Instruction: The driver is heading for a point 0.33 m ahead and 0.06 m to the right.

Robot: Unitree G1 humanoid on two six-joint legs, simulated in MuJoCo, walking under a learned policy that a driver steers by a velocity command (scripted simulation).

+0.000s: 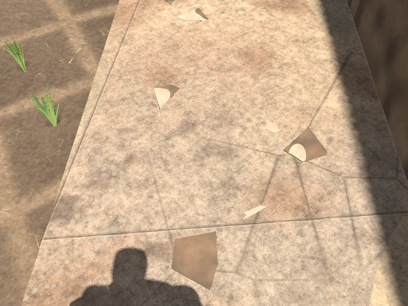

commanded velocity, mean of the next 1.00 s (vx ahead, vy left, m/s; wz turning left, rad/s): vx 0.20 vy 0.00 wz -0.21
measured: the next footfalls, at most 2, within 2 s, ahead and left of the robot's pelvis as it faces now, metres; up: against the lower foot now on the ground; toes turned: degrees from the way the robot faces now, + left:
left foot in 0.32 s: +0.40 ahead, +0.12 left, +0.00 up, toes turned -12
right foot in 0.64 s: +0.31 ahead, -0.11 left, +0.00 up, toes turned -9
